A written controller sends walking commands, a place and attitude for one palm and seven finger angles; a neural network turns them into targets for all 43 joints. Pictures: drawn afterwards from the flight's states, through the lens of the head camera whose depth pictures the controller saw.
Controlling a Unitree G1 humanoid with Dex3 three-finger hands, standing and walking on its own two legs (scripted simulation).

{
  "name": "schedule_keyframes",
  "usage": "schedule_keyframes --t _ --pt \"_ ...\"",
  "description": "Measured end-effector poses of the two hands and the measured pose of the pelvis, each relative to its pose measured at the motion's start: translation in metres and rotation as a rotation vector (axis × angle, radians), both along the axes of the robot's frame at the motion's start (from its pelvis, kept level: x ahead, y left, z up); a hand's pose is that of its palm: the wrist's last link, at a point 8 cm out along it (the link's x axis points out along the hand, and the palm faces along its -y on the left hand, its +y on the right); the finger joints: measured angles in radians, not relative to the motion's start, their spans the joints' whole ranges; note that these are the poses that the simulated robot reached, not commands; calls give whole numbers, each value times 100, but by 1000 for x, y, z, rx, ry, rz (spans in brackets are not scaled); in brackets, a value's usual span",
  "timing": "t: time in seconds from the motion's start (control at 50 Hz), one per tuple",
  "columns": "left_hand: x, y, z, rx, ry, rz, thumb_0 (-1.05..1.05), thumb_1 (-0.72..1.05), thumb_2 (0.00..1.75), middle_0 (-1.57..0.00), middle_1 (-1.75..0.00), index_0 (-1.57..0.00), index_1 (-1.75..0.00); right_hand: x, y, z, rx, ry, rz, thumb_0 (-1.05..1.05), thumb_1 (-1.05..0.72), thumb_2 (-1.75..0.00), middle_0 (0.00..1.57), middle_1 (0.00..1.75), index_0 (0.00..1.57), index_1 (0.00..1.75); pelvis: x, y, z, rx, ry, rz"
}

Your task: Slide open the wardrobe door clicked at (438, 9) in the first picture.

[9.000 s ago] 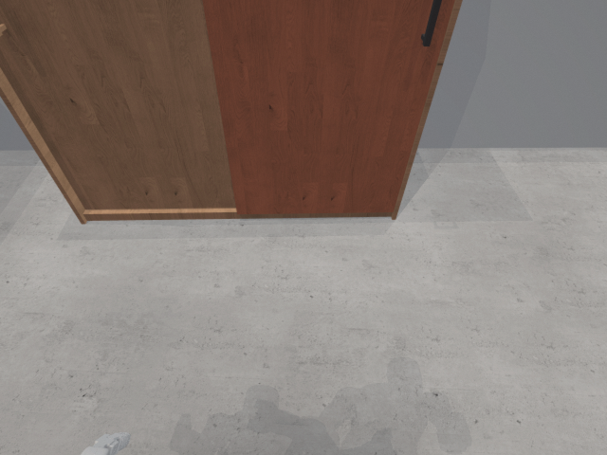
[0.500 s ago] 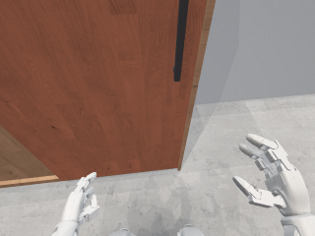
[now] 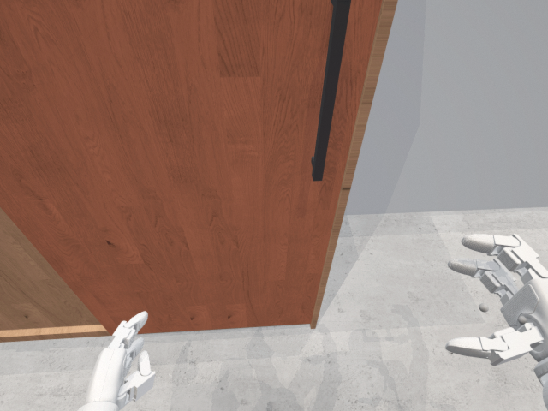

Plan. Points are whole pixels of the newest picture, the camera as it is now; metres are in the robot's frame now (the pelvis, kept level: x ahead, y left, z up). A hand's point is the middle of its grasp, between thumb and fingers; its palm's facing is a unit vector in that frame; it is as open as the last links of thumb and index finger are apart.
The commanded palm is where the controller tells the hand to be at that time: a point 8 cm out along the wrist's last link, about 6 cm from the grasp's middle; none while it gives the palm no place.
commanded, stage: raise the hand with hooked fingers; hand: right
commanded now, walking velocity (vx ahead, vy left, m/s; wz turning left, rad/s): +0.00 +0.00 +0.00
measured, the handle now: (325, 100) +0.53 -0.06 +0.21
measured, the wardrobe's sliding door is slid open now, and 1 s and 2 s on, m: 0.00 0.00 0.00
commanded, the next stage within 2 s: move the hooked fingers beside the handle in 0.96 s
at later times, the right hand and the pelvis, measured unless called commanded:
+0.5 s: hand (542, 233) +0.28 -0.27 +0.20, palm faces +0.01 +0.99 -0.11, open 14.0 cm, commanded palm +0.24 -0.31 +0.20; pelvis +0.00 +0.02 +0.02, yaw -1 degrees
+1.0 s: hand (522, 237) +0.28 -0.26 +0.19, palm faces -0.02 +1.00 -0.10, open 14.0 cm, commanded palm +0.25 -0.31 +0.20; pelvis +0.01 +0.01 +0.02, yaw +0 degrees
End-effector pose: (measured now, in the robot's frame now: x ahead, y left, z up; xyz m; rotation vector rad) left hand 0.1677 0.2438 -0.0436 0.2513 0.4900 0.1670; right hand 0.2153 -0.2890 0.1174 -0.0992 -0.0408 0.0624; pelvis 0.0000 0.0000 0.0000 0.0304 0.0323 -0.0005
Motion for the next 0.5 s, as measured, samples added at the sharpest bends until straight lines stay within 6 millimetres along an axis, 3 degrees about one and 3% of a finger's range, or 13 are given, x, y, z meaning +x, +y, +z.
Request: schedule_keyframes --t 0.1,0.2,0.28,0.42,0.5 --pt "16 -10 10 -29 -46 -44 2 90 89 -20 -30 -20 -30 7 -18 35 8 -97 -65 -1 35 -36 29 110 29 110 3 3 5 -1 -24 -4" --pt "22 -17 7 -63 -37 -76 1 90 89 -20 -30 -20 -30 12 -19 37 7 3 -48 -1 43 -32 29 115 29 116 3 5 9 -6 -32 -9" --pt "19 -19 2 -70 -1 -83 1 90 89 -20 -30 -20 -30 16 -18 38 0 36 -36 -1 47 -31 30 118 30 118 2 8 11 -10 -40 -9" --pt "9 -13 -3 -68 48 -73 2 90 89 -20 -30 -20 -30 27 -29 81 -22 -113 -70 -2 49 -30 30 119 30 120 4 14 15 -12 -56 -12" --pt "5 -5 -5 -70 64 -52 2 90 89 -20 -30 -20 -30 39 -36 89 -11 -65 -66 -2 50 -30 30 120 30 120 4 15 17 -15 -56 -12"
